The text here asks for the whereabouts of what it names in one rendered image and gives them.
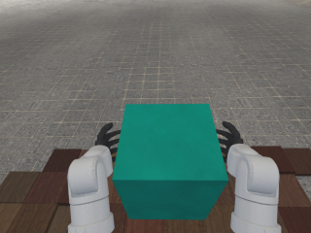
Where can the robot right forearm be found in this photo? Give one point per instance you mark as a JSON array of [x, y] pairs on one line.
[[256, 191]]

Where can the right robot hand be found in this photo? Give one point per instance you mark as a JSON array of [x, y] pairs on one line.
[[233, 138]]

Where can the carton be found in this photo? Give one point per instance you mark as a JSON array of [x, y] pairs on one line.
[[169, 162]]

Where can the robot left forearm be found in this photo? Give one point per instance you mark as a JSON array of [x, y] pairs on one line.
[[88, 192]]

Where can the left robot hand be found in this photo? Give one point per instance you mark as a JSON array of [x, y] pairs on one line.
[[103, 139]]

